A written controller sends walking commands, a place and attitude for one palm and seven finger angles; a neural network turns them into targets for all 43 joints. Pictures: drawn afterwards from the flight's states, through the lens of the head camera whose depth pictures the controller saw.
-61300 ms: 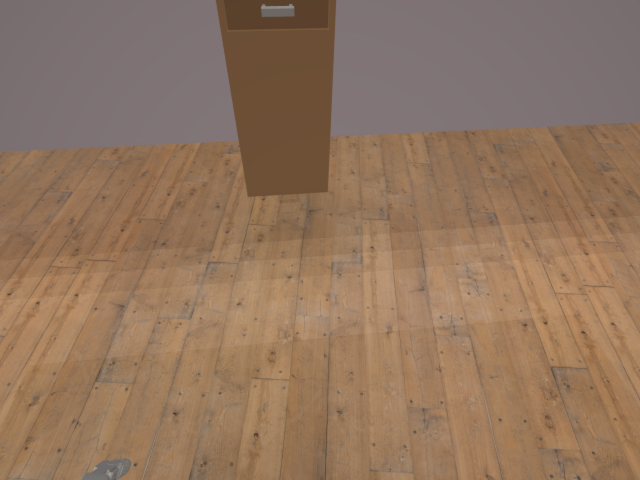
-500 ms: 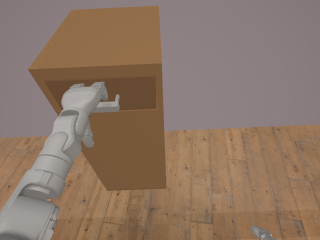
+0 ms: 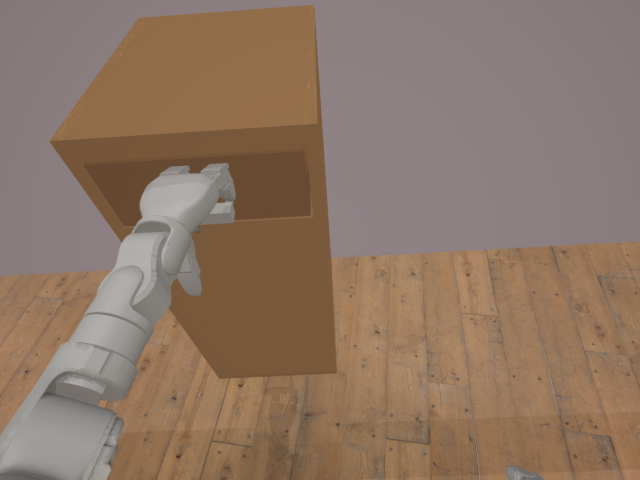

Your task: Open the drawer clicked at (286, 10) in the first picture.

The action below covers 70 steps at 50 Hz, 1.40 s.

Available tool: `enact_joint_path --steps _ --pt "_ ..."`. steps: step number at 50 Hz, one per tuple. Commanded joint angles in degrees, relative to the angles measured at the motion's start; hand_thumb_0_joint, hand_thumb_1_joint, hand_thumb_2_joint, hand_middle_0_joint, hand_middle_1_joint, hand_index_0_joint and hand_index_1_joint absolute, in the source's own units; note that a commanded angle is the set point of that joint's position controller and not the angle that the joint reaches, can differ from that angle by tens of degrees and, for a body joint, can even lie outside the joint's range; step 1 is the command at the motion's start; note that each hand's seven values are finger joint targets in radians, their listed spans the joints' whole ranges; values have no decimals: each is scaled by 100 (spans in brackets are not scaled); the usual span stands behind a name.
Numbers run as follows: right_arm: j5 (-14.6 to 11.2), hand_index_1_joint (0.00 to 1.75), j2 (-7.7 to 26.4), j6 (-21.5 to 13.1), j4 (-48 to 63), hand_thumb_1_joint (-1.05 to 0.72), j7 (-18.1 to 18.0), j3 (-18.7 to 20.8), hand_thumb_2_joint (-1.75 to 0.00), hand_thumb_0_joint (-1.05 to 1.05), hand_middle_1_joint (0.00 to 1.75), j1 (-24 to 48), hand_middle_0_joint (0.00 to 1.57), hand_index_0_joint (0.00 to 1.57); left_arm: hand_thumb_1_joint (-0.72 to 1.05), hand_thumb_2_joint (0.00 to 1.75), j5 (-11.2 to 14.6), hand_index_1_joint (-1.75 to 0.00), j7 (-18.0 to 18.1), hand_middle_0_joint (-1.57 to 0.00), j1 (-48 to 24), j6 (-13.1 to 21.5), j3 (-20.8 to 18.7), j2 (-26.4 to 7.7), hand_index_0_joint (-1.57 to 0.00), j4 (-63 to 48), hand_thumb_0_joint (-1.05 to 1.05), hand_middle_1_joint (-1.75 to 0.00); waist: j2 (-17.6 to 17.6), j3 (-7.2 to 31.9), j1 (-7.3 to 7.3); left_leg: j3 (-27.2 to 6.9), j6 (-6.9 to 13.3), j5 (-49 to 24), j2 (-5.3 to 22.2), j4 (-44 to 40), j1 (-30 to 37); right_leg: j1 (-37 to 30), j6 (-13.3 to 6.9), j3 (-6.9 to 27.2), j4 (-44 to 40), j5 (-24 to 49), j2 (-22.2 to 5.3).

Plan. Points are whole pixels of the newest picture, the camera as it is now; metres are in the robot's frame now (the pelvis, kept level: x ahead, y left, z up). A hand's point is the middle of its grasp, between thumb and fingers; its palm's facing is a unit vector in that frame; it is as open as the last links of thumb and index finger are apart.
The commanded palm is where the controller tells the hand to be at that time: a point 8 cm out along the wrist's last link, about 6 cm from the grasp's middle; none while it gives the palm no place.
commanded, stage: re-aim the fingers above the handle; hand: left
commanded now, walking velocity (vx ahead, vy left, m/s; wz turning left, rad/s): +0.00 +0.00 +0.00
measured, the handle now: (202, 205) +0.50 +0.21 +0.05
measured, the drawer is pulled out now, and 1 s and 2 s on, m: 0.00 0.00 0.00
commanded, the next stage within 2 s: lower the fingers behind the handle in 1.56 s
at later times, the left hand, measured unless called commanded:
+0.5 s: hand (220, 228) +0.41 +0.15 +0.10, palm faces -0.05 -0.10 -0.99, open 13.8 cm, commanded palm +0.40 +0.21 +0.17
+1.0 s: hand (229, 232) +0.40 +0.13 +0.11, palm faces +0.02 -0.14 -0.99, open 13.8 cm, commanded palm +0.40 +0.22 +0.17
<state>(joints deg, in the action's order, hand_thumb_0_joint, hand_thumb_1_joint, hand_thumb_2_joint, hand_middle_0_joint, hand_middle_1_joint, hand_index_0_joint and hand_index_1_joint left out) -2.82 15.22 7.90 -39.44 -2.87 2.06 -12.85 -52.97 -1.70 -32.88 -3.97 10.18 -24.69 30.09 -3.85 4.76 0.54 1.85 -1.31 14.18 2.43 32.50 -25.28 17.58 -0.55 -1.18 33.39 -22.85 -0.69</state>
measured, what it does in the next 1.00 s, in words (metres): stands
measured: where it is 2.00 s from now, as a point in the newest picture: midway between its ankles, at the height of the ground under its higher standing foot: outside the picture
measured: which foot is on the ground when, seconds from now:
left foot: down 0.00-1.00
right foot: down 0.00-1.00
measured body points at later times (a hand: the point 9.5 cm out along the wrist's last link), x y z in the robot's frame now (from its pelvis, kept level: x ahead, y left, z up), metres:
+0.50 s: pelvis -0.01 +0.01 +0.00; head +0.01 -0.02 +0.45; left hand +0.41 +0.15 +0.15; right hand +0.10 -0.25 -0.13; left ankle +0.02 +0.14 -0.73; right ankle -0.07 -0.11 -0.73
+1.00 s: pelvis -0.02 +0.02 +0.00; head +0.02 +0.00 +0.45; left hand +0.39 +0.14 +0.16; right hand +0.12 -0.25 -0.12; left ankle +0.02 +0.14 -0.73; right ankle -0.07 -0.11 -0.73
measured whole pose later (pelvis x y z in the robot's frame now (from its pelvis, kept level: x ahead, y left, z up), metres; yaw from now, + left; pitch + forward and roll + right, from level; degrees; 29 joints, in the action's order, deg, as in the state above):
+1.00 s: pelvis -0.02 +0.02 +0.00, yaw +0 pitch +6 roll +0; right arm -2.3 15.7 3.8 -40.1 -4.0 2.6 -10.5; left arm -52.3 2.7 -34.3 6.3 13.9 -22.0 25.5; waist -2.8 3.0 0.9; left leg 1.6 -0.3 13.7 1.7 34.5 -27.1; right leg 18.9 0.5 -1.4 34.5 -22.0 -1.4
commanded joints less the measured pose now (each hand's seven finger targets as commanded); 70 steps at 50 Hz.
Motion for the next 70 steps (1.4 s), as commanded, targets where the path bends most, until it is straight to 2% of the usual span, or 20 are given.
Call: enact_joint_path --steps 1,8,12,15,20,25,30,35,40,42,46,48,50,54,58,60,62,65,67,70 --pt "31 30 609 -261 578 -90 -90 233 -90 0 30 283 20 20 -50 30 -106 -120 730 -30 -2714 377 -1506 -1997 -30 -1249 0 -120 306 2024 -121 112 376 -2091 -440 124 1484 -235 -59 43 -233 3201 268" --pt "23 30 631 -367 386 -90 10 234 -90 0 30 312 20 20 -50 30 -468 -120 1403 -30 -2887 -323 -1309 -1802 -30 -227 0 -120 239 2041 -97 232 305 -1855 -364 20 1347 -70 -68 -17 -282 2715 303" --pt "-57 30 773 -282 510 -90 3 259 -90 0 30 291 20 20 -50 30 -273 -120 774 -30 -2824 -795 -317 -943 -30 142 0 -120 630 1749 227 220 370 -1556 -342 -38 1443 188 -1 -45 -455 2569 296" --pt "-53 30 771 -268 698 -90 -64 276 -90 0 30 306 20 20 -50 30 -14 -120 168 -30 -3012 -639 343 -346 -30 -592 0 -120 599 1898 416 139 437 -1713 -394 10 1750 139 4 -9 -491 2772 272" --pt "17 30 676 -345 647 -90 -148 227 -90 0 30 204 20 20 -50 30 27 -120 113 -30 -3374 275 -179 -921 -30 -1246 0 -120 324 1756 296 -26 421 -1731 -416 52 1833 310 -64 -4 -408 2495 276" --pt "58 30 576 -360 437 -90 -105 180 -90 0 30 186 20 20 -50 30 -195 -120 1185 -30 -3061 485 -2113 -2503 -30 -648 0 -120 373 1969 -322 63 292 -1892 -383 13 1275 -214 -116 -48 -234 2515 304" --pt "1 30 576 -394 375 -90 -52 97 -90 0 30 571 20 20 -50 30 -564 -120 1843 -30 -2712 -466 -1579 -2117 -30 198 0 -120 254 1981 -412 311 176 -1679 -328 -186 1115 -370 -110 -19 -305 2307 317" --pt "-74 30 875 -268 581 -90 -115 156 -90 0 30 404 20 20 -50 30 -281 -120 692 -30 -2530 -1264 -550 -1410 -30 735 0 -120 1084 1906 117 328 376 -1403 -363 -208 1194 -349 65 14 -592 2673 236" --pt "-63 30 728 -477 809 -90 -241 189 -90 0 30 410 20 20 -50 30 322 -120 -468 -30 -3449 -180 907 48 -30 -1611 0 -120 392 1726 676 43 547 -1722 -468 20 2036 255 54 47 -573 2724 218" --pt "2 30 682 -572 660 -90 -257 221 -90 0 30 219 20 20 -50 30 293 -120 -353 -30 -3422 370 544 -313 -30 -2097 0 -120 -234 1804 572 -136 492 -2017 -448 103 2423 617 -39 1 -447 2480 305" --pt "91 30 609 -593 464 -90 -181 262 -90 0 30 5 20 20 -50 30 134 -120 538 -30 -3505 1048 -858 -1468 -30 -2073 0 -120 -190 1981 166 -198 308 -2208 -384 182 2229 639 -140 -134 -275 2342 374" --pt "58 30 534 -549 300 -90 -112 200 -90 0 30 32 20 20 -50 30 -10 -120 1189 -30 -3297 849 -1800 -2115 -30 -1144 0 -120 204 1828 -137 -105 244 -2038 -365 114 1627 398 -156 -202 -192 2223 376" --pt "11 30 566 -441 338 -90 -117 89 -90 0 30 309 20 20 -50 30 0 -120 1526 -30 -3122 482 -2002 -2503 -30 -722 0 -120 425 1925 -345 85 186 -1878 -383 -8 1241 -208 -148 -94 -210 2335 314" --pt "29 30 498 -295 456 -90 -164 -68 -90 0 30 751 20 20 -50 30 -231 -120 1758 -30 -2717 -192 -1616 -2402 -30 14 0 -120 215 2006 -538 354 140 -1727 -356 -144 1024 -545 -95 15 -262 2515 271" --pt "-28 30 748 -172 514 -90 -65 -15 -90 0 30 729 20 20 -50 30 -392 -120 1244 -30 -1767 -1219 -1139 -1980 -30 1193 0 -120 697 1836 -420 418 160 -1402 -287 -358 898 -627 0 14 -485 2398 248" --pt "-80 30 907 -151 698 -90 -98 90 -90 0 30 531 20 20 -50 30 -276 -120 583 -30 -1883 -1393 -677 -1602 -30 959 0 -120 1153 1893 -72 374 314 -1416 -315 -314 1079 -573 56 -19 -643 2647 246" --pt "-134 30 911 -226 844 -90 -163 161 -90 0 30 487 20 20 -50 30 48 -120 -110 -30 -2612 -1089 390 -541 -30 -66 0 -120 1207 1513 475 248 455 -1391 -365 -213 1455 -13 126 -37 -751 2767 243" --pt "-95 30 733 -544 835 -90 -259 131 -90 0 30 474 20 20 -50 30 417 -120 -488 -30 -3803 -171 1222 326 -30 -1813 0 -120 380 1536 818 -50 561 -1480 -457 -63 2097 457 68 9 -690 2313 228" --pt "-40 30 715 -781 564 -90 -305 185 -90 0 30 214 20 20 -50 30 490 -120 -322 -30 -4088 354 943 71 -30 -2371 0 -120 -420 1730 744 -278 490 -1670 -402 7 2720 948 -14 -80 -575 1941 293" --pt "126 30 698 -981 373 -90 -330 234 -90 0 30 -125 20 20 -50 30 474 -120 285 -30 -4063 1089 -92 -909 -30 -3075 0 -120 -523 2214 480 -346 318 -2077 -341 140 2923 999 -108 -169 -406 1942 353"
